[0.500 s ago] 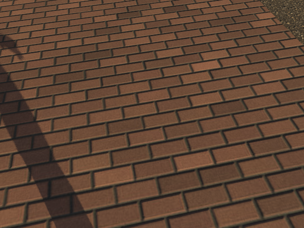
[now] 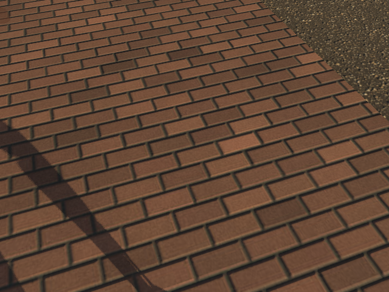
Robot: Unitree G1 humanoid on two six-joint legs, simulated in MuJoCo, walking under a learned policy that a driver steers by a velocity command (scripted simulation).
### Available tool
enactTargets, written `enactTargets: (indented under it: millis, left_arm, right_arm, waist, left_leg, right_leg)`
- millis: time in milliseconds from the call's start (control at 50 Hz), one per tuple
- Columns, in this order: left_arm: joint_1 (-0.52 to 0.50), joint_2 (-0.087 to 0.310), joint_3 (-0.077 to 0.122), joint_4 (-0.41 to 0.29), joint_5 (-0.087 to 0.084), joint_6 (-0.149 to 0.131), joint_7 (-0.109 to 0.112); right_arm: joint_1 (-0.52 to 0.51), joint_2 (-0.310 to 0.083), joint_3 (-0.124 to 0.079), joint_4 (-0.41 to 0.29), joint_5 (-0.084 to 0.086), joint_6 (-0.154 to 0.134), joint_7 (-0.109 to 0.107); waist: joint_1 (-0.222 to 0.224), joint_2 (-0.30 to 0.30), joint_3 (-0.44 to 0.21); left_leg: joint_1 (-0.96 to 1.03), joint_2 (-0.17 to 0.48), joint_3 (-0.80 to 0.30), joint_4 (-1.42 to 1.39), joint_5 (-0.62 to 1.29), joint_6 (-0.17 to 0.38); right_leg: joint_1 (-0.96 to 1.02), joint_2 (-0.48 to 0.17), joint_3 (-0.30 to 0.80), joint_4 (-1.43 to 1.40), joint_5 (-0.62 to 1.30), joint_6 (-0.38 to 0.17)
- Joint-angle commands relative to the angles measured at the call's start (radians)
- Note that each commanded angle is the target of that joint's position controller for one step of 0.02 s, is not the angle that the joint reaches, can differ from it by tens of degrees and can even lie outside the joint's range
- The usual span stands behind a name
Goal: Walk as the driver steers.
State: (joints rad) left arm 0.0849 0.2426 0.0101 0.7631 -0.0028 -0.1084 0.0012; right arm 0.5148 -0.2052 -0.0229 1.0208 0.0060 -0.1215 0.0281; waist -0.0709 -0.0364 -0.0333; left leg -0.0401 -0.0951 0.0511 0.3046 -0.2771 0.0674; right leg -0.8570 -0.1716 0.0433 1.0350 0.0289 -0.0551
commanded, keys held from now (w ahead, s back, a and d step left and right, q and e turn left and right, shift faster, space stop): w+q+shift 0.78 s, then w+e+shift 0.22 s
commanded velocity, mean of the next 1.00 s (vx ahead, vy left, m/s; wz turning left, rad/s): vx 1.00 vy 0.00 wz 0.66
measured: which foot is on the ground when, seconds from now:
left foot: down 0.00-0.18, up 0.20-0.66, down 0.68-1.00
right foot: up 0.00-0.16, down 0.18-0.68, up 0.70-1.00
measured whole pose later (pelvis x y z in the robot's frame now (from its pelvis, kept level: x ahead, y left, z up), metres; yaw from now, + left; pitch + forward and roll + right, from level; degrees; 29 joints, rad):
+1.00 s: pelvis +0.79 +0.24 +0.00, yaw +41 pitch +0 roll -1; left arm 0.06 0.26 0.03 0.67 -0.01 -0.11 -0.02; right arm 0.43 -0.20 -0.03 0.78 0.01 -0.10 0.00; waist -0.08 -0.05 0.02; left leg 0.02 -0.15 -0.05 0.32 -0.34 0.15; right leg -0.79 -0.13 0.03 0.78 0.19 -0.02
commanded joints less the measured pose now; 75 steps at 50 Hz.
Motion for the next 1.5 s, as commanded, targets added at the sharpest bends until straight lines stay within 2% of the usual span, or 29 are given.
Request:
enactTargets:
  millis: [20,120,180,200,220,240,260,280,340,560,640,660,680,700,720,740,780,840,920,1040,1120,1160,1180,1200,1220,1240,1280,1380,1500]
  left_arm:
    - [-0.111,0.035,0.000,-0.082,-0.003,-0.028,-0.015]
    - [-0.210,0.086,0.017,-0.131,-0.027,-0.052,-0.047]
    - [0.157,0.207,0.075,-0.071,-0.048,-0.050,-0.025]
    - [0.398,0.288,0.091,-0.034,-0.031,-0.037,-0.005]
    - [0.452,0.348,0.109,-0.001,0.002,-0.032,-0.024]
    - [0.418,0.217,0.083,-0.016,0.009,-0.036,-0.022]
    - [0.350,0.162,0.071,-0.008,0.001,-0.036,-0.016]
    - [0.294,0.148,0.069,-0.002,0.006,-0.032,-0.015]
    - [0.185,0.046,0.051,0.044,0.026,-0.033,-0.021]
    - [0.187,0.217,0.090,0.051,0.010,-0.014,0.011]
    - [0.159,0.322,0.114,0.017,-0.004,0.032,0.017]
    - [0.113,0.326,0.117,-0.008,-0.016,0.034,0.014]
    - [0.086,0.231,0.091,-0.012,-0.016,0.019,0.008]
    - [0.186,0.025,0.035,-0.070,0.010,-0.031,-0.006]
    - [0.177,0.065,0.023,-0.157,-0.023,-0.083,-0.012]
    - [0.029,0.160,0.044,-0.172,-0.052,-0.103,-0.009]
    - [0.022,0.126,0.041,-0.164,-0.027,-0.087,0.007]
    - [0.150,0.122,0.051,-0.103,-0.008,-0.020,0.000]
    - [-0.061,0.060,0.021,-0.160,0.009,-0.001,0.001]
    - [-0.238,0.061,0.024,-0.199,-0.044,-0.029,-0.061]
    - [-0.133,0.124,0.058,-0.203,-0.055,-0.034,-0.091]
    - [0.258,0.209,0.095,-0.103,-0.049,-0.005,-0.079]
    - [0.543,0.237,0.101,-0.028,-0.030,0.007,-0.061]
    - [0.520,0.229,0.080,-0.014,0.013,0.003,-0.058]
    - [0.422,0.251,0.097,-0.063,0.052,0.006,-0.045]
    - [0.355,0.214,0.102,-0.126,0.035,0.017,-0.029]
    - [0.159,0.168,0.078,-0.173,0.000,0.016,-0.033]
    - [0.120,0.221,0.098,-0.161,-0.010,0.043,-0.001]
    - [0.184,0.185,0.105,-0.145,-0.036,0.131,0.047]
  right_arm:
    - [-0.062,-0.133,-0.014,-0.098,0.017,-0.028,-0.027]
    - [0.009,-0.175,-0.029,-0.098,0.026,0.013,-0.052]
    - [-0.035,-0.207,-0.037,-0.116,-0.031,0.048,-0.042]
    - [-0.062,-0.133,-0.014,-0.171,-0.056,0.040,-0.034]
    - [0.136,0.065,0.032,-0.191,0.014,0.010,-0.016]
    - [0.027,-0.064,0.007,-0.202,0.072,0.002,-0.030]
    - [-0.120,-0.122,-0.011,-0.243,0.079,0.004,-0.039]
    - [-0.208,-0.127,-0.013,-0.267,0.054,0.007,-0.044]
    - [-0.191,-0.067,-0.027,-0.292,0.054,0.055,-0.017]
    - [-0.476,-0.109,-0.032,-0.441,0.025,0.084,0.043]
    - [-0.232,-0.239,-0.096,-0.415,0.053,0.094,0.044]
    - [0.005,-0.322,-0.140,-0.348,0.047,0.104,0.034]
    - [0.124,-0.361,-0.161,-0.290,0.056,0.116,0.011]
    - [0.007,-0.397,-0.141,-0.314,0.035,0.108,0.018]
    - [-0.024,-0.328,-0.114,-0.365,0.003,0.074,0.030]
    - [-0.014,-0.253,-0.103,-0.363,0.002,0.047,0.035]
    - [-0.124,-0.209,-0.085,-0.365,0.002,0.014,0.045]
    - [-0.242,-0.154,-0.063,-0.374,-0.001,0.012,0.008]
    - [-0.115,-0.124,-0.047,-0.310,0.002,0.008,-0.027]
    - [-0.006,-0.155,-0.038,-0.225,-0.012,0.000,-0.045]
    - [-0.066,-0.223,-0.050,-0.220,-0.054,0.024,-0.068]
    - [-0.184,-0.259,-0.064,-0.261,-0.078,0.045,-0.093]
    - [-0.337,-0.292,-0.073,-0.310,-0.069,0.043,-0.095]
    - [-0.230,-0.048,-0.016,-0.367,-0.078,0.015,-0.062]
    - [-0.116,-0.130,-0.004,-0.399,0.011,-0.024,-0.031]
    - [-0.244,-0.203,-0.014,-0.424,0.030,-0.041,-0.021]
    - [-0.318,-0.189,-0.016,-0.447,-0.015,-0.033,-0.020]
    - [-0.351,-0.144,-0.008,-0.482,-0.047,0.015,-0.058]
    - [-0.495,-0.169,-0.024,-0.519,-0.006,0.037,-0.053]
  waist:
    - [0.034,0.019,0.177]
    - [0.026,0.074,0.190]
    - [0.240,0.170,-0.084]
    - [0.313,0.077,-0.296]
    - [0.174,-0.395,-0.524]
    - [0.218,-0.340,-0.418]
    - [0.230,-0.232,-0.238]
    - [0.214,-0.041,-0.137]
    - [0.091,-0.051,-0.012]
    - [0.086,0.066,0.218]
    - [-0.094,-0.092,0.021]
    - [-0.204,-0.084,-0.094]
    - [-0.236,0.070,-0.060]
    - [-0.016,0.438,-0.055]
    - [0.006,0.393,-0.268]
    - [-0.034,0.183,-0.147]
    - [0.077,-0.073,-0.006]
    - [0.154,-0.025,0.053]
    - [0.026,0.045,0.120]
    - [-0.071,0.075,0.173]
    - [0.041,0.166,0.041]
    - [0.234,0.197,-0.096]
    - [0.397,0.071,-0.150]
    - [0.211,-0.417,-0.223]
    - [0.178,-0.239,-0.471]
    - [0.198,-0.056,-0.354]
    - [0.048,0.217,-0.053]
    - [0.014,0.094,0.004]
    - [0.089,-0.088,-0.106]
  left_leg:
    - [-0.308,0.218,-0.176,-0.253,0.137,0.156]
    - [0.009,0.303,-0.246,-0.158,0.243,0.133]
    - [0.001,0.249,-0.219,0.332,0.707,0.075]
    - [-0.265,0.186,-0.197,0.703,0.497,0.054]
    - [-0.624,0.046,-0.206,1.057,-0.170,0.018]
    - [-0.727,0.099,-0.244,1.172,-0.157,0.037]
    - [-0.810,0.137,-0.199,1.201,-0.090,0.042]
    - [-0.783,0.185,-0.179,1.169,-0.033,0.041]
    - [-0.650,0.277,-0.185,1.059,0.022,0.040]
    - [-0.719,0.242,0.019,0.568,0.380,0.051]
    - [-0.303,0.062,0.165,0.565,0.154,0.119]
    - [0.029,0.031,0.123,0.513,0.131,0.161]
    - [0.232,0.064,-0.023,0.407,0.131,0.198]
    - [0.349,0.167,-0.450,0.315,0.143,0.309]
    - [0.441,0.340,-0.938,0.009,-0.325,0.420]
    - [0.333,0.348,-0.974,-0.107,-0.399,0.344]
    - [0.009,0.299,-0.821,-0.071,-0.279,0.280]
    - [-0.254,0.213,-0.503,-0.074,-0.070,0.235]
    - [-0.255,0.134,-0.222,-0.092,0.289,0.164]
    - [0.009,0.197,-0.085,-0.169,0.433,0.023]
    - [0.241,0.243,-0.005,0.046,1.267,-0.055]
    - [0.148,0.244,0.007,0.492,1.568,-0.093]
    - [-0.068,0.151,0.043,0.987,1.240,-0.127]
    - [-0.686,-0.072,-0.095,1.483,-0.361,-0.198]
    - [-0.798,-0.044,-0.302,1.553,-0.307,-0.160]
    - [-0.789,0.023,-0.309,1.411,-0.213,-0.107]
    - [-0.697,0.083,-0.222,1.192,-0.158,-0.068]
    - [-0.407,0.052,-0.107,0.616,-0.009,-0.148]
    - [-0.305,-0.032,-0.184,0.189,0.311,-0.156]
  right_leg:
    - [0.217,0.040,-0.034,-0.276,0.216,0.036]
    - [0.277,0.113,-0.002,-0.566,0.127,0.059]
    - [0.727,0.160,-0.038,-0.481,-0.118,0.001]
    - [1.115,-0.057,0.191,-0.392,-0.290,-0.033]
    - [1.446,-0.277,0.786,-0.637,-0.855,-0.190]
    - [1.376,-0.252,0.853,-0.781,-0.934,-0.126]
    - [1.248,-0.238,0.657,-0.773,-0.764,-0.085]
    - [1.086,-0.204,0.490,-0.762,-0.528,-0.067]
    - [0.796,-0.126,0.184,-0.803,-0.274,-0.064]
    - [0.829,-0.081,-0.313,-0.908,0.100,-0.018]
    - [0.921,-0.109,-0.343,-0.473,1.029,-0.017]
    - [0.780,-0.094,-0.308,-0.181,1.004,-0.017]
    - [0.532,0.052,-0.287,0.256,0.260,0.036]
    - [0.174,0.233,-0.124,0.632,-0.635,0.056]
    - [0.001,0.240,0.101,0.672,-0.594,0.013]
    - [-0.030,0.193,0.113,0.581,-0.481,-0.022]
    - [0.082,0.119,0.118,0.408,-0.358,-0.017]
    - [0.235,0.015,0.074,0.215,-0.267,0.039]
    - [0.175,0.018,-0.029,-0.088,0.052,0.064]
    - [0.157,0.135,-0.085,-0.479,0.286,-0.010]
    - [0.263,0.265,-0.204,-0.462,0.120,-0.066]
    - [0.598,0.291,-0.196,-0.417,0.055,-0.094]
    - [0.889,0.197,-0.049,-0.539,0.216,-0.153]
    - [1.365,0.007,0.340,-0.362,0.475,-0.304]
    - [1.471,-0.157,0.768,-0.574,0.047,-0.425]
    - [1.323,-0.104,0.720,-0.658,-0.133,-0.369]
    - [0.825,-0.020,0.544,-0.740,0.058,-0.312]
    - [0.383,0.208,0.239,-0.702,0.558,-0.225]
    - [0.549,0.249,0.374,-0.557,0.095,-0.055]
